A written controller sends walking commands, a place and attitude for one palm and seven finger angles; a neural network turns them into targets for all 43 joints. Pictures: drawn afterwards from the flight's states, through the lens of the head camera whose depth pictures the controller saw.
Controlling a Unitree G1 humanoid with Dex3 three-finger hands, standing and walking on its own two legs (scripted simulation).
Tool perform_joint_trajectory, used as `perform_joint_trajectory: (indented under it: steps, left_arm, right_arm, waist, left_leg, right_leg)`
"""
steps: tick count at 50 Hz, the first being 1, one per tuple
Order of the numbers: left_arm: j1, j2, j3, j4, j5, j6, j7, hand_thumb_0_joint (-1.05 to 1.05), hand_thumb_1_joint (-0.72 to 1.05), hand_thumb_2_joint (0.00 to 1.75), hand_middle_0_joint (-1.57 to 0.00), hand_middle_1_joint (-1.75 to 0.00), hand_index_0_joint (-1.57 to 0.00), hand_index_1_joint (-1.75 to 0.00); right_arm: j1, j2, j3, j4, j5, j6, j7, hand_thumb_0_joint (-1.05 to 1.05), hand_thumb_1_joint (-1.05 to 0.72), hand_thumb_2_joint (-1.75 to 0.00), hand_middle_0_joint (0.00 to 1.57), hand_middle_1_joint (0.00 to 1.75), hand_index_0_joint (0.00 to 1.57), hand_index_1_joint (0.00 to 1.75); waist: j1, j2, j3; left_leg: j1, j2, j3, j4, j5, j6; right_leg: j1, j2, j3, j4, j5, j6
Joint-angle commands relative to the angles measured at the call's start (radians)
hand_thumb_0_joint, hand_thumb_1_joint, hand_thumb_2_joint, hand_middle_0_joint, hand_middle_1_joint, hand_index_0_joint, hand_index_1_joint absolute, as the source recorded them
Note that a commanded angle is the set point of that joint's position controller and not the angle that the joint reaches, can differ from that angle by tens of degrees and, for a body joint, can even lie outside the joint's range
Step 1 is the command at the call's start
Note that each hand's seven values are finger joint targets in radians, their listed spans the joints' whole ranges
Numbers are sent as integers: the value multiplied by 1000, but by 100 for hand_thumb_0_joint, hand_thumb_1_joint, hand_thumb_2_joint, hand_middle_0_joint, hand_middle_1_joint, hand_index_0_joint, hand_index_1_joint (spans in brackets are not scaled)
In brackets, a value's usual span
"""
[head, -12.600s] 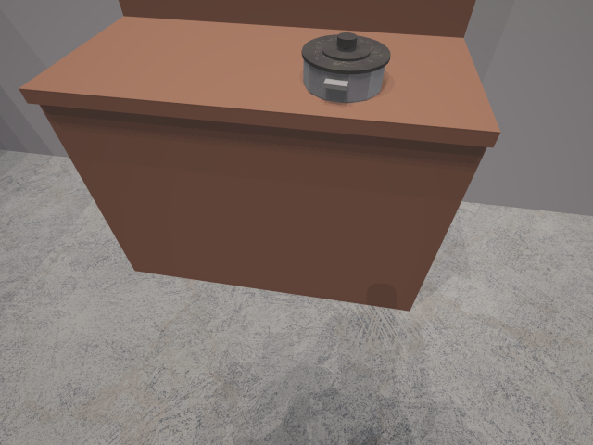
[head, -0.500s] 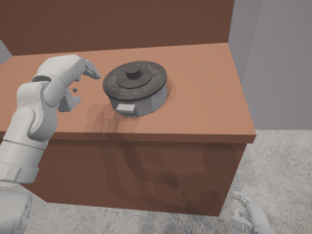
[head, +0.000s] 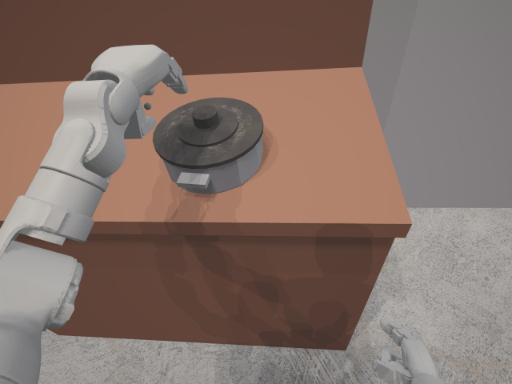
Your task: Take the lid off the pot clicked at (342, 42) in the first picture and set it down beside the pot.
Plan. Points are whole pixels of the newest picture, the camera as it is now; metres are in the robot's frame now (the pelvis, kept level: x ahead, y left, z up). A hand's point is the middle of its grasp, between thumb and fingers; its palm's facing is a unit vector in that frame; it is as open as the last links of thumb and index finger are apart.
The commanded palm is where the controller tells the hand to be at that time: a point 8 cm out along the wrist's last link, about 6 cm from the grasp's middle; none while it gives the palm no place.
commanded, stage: move the open hand above the knob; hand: left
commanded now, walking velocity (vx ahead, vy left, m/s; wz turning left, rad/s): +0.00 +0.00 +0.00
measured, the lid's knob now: (205, 116) +0.53 +0.12 +0.16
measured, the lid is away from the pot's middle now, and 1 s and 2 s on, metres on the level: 0.00 0.00 0.00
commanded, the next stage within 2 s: lower the open fingers around the knob in 1.72 s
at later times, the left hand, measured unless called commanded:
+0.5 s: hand (200, 104) +0.48 +0.11 +0.21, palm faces -0.23 +0.02 -0.97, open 10.0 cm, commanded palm +0.48 +0.12 +0.29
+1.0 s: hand (188, 79) +0.51 +0.12 +0.24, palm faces -0.18 -0.04 -0.98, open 9.9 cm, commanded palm +0.48 +0.12 +0.29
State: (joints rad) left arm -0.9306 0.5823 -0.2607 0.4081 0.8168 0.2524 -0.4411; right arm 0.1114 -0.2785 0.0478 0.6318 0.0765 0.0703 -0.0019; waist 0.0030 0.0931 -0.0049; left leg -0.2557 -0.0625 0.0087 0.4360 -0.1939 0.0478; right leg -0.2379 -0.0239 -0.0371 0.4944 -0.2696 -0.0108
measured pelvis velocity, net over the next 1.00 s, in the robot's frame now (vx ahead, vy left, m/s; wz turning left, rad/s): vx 0.02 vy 0.00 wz -0.03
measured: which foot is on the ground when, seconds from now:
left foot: down 0.00-1.00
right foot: down 0.00-1.00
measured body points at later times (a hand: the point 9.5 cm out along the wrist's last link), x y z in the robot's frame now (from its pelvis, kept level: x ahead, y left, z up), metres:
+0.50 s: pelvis +0.02 +0.00 +0.00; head +0.04 -0.04 +0.45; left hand +0.49 +0.10 +0.27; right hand +0.13 -0.25 -0.14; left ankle +0.02 +0.09 -0.74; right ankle -0.01 -0.11 -0.74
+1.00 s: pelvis +0.02 +0.00 +0.00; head +0.05 -0.03 +0.45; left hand +0.52 +0.12 +0.29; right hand +0.13 -0.25 -0.13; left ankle +0.02 +0.09 -0.74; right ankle -0.01 -0.11 -0.74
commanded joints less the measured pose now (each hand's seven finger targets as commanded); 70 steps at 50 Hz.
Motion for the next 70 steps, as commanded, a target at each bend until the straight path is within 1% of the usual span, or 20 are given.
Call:
perform_joint_trajectory:
  steps: [1,2,5,7,10,14,18,20,23,26,32,35,38,41,47,50,52,56,63,70]
  left_arm:
    - [-188,-15,12,111,7,58,-4,0,-39,172,-88,-8,-88,-8]
    - [-220,-105,-72,19,10,59,-17,0,-39,172,-88,-8,-88,-8]
    - [-485,-40,-55,-225,21,46,-8,0,-39,172,-88,-8,-88,-8]
    - [-823,204,102,-327,67,26,15,0,-39,172,-88,-8,-88,-8]
    - [-876,426,295,-84,54,37,47,0,-39,172,-88,-8,-88,-8]
    - [-571,156,131,336,50,68,52,0,-39,172,-88,-8,-88,-8]
    - [-442,-98,-55,212,60,72,7,0,-39,172,-88,-8,-88,-8]
    - [-593,-97,-72,44,64,68,-6,0,-39,172,-88,-8,-88,-8]
    - [-995,181,104,-65,87,54,4,0,-39,172,-88,-8,-88,-8]
    - [-1055,307,206,112,85,34,37,0,-39,172,-88,-8,-88,-8]
    - [-562,-22,8,507,104,71,28,0,-39,172,-88,-8,-88,-8]
    - [-638,-97,-62,317,93,63,-2,0,-39,172,-88,-8,-88,-8]
    - [-1015,91,43,9,90,26,-4,0,-39,172,-88,-8,-88,-8]
    - [-1096,263,179,-11,77,-21,30,0,-39,172,-88,-8,-88,-8]
    - [-608,2,25,545,104,81,54,0,-39,172,-88,-8,-88,-8]
    - [-693,-109,-68,291,96,62,17,0,-39,172,-88,-8,-88,-8]
    - [-870,13,-1,54,108,40,3,0,-39,172,-88,-8,-88,-8]
    - [-1027,184,127,98,78,17,15,0,-39,172,-88,-8,-88,-8]
    - [-689,-23,-1,451,116,65,31,0,-39,172,-88,-8,-88,-8]
    - [-999,55,35,5,64,3,22,0,-39,172,-88,-8,-88,-8]
  right_arm:
    - [-76,-112,-38,-151,18,-2,35,0,-90,-90,20,30,20,30]
    - [-105,-108,-41,-178,18,6,43,0,-90,-90,20,30,20,30]
    - [-130,-102,-52,-203,14,18,43,0,-90,-90,20,30,20,30]
    - [-96,-102,-49,-178,2,-20,19,0,-90,-90,20,30,20,30]
    - [5,-130,-45,-93,-9,-44,-15,0,-90,-90,20,30,20,30]
    - [21,-114,-33,-64,-4,-28,-8,0,-90,-90,20,30,20,30]
    - [-28,-114,-49,-142,5,-1,40,0,-90,-90,20,30,20,30]
    - [-31,-113,-67,-157,-1,14,43,0,-90,-90,20,30,20,30]
    - [17,-112,-65,-120,-8,-24,12,0,-90,-90,20,30,20,30]
    - [89,-116,-57,-56,-13,-54,-23,0,-90,-90,20,30,20,30]
    - [79,-122,-52,-74,-6,-29,21,0,-90,-90,20,30,20,30]
    - [45,-126,-68,-113,-4,5,31,0,-90,-90,20,30,20,30]
    - [45,-108,-74,-132,-9,-25,9,0,-90,-90,20,30,20,30]
    - [95,-111,-75,-94,-16,-69,-14,0,-90,-90,20,30,20,30]
    - [101,-129,-55,-49,-3,-21,12,0,-90,-90,20,30,20,30]
    - [47,-119,-70,-109,-8,0,27,0,-90,-90,20,30,20,30]
    - [25,-107,-77,-143,-14,-15,22,0,-90,-90,20,30,20,30]
    - [93,-111,-73,-82,-11,-46,-10,0,-90,-90,20,30,20,30]
    - [80,-118,-54,-61,-5,-14,14,0,-90,-90,20,30,20,30]
    - [61,-102,-77,-120,-16,-48,5,0,-90,-90,20,30,20,30]
  waist:
    - [-5,-177,-221]
    - [-16,-133,-252]
    - [-50,-101,-369]
    - [-53,-50,-514]
    - [-36,-67,-494]
    - [-17,-223,-270]
    - [-28,-142,-346]
    - [-59,-145,-442]
    - [-81,-117,-545]
    - [-79,-165,-510]
    - [-40,-158,-336]
    - [-68,-161,-388]
    - [-92,-126,-568]
    - [-83,-94,-609]
    - [-51,-191,-249]
    - [-68,-115,-419]
    - [-77,-95,-589]
    - [-94,-154,-518]
    - [-59,-149,-298]
    - [-89,-77,-617]
  left_leg:
    - [84,7,-10,-38,174,-7]
    - [117,5,-6,-29,180,-3]
    - [204,3,-30,-1,211,16]
    - [263,-12,-44,-2,263,26]
    - [212,-15,-51,-18,265,24]
    - [71,1,-12,-59,222,7]
    - [152,7,-11,-21,338,8]
    - [217,6,-22,10,403,25]
    - [253,-17,-28,7,352,45]
    - [208,-14,-28,-18,297,41]
    - [107,3,-6,-21,350,10]
    - [148,5,-4,-9,351,25]
    - [258,-8,-26,4,369,50]
    - [310,1,-47,5,402,48]
    - [74,13,-10,-49,243,8]
    - [188,10,-15,-8,361,24]
    - [293,5,-31,27,459,42]
    - [261,1,-43,-1,362,46]
    - [134,14,-33,-38,277,7]
    - [353,15,-65,20,474,35]
  right_leg:
    - [2,27,-23,-56,242,-19]
    - [-11,26,-20,-53,239,-20]
    - [1,27,-7,-51,237,-26]
    - [90,40,22,-42,322,-29]
    - [148,42,21,-52,366,-30]
    - [68,33,-4,-55,331,-20]
    - [30,28,-7,-38,367,-21]
    - [48,28,7,-48,406,-20]
    - [120,39,36,-51,476,-19]
    - [134,43,31,-59,464,-16]
    - [36,33,-3,-35,417,-21]
    - [33,26,5,-55,418,-19]
    - [104,31,38,-57,478,-15]
    - [113,39,42,-59,484,-17]
    - [-32,39,-17,-62,311,-24]
    - [3,23,3,-52,379,-27]
    - [69,27,34,-49,464,-20]
    - [70,40,24,-71,449,-18]
    - [-48,37,-17,-60,293,-32]
    - [49,34,25,-64,428,-26]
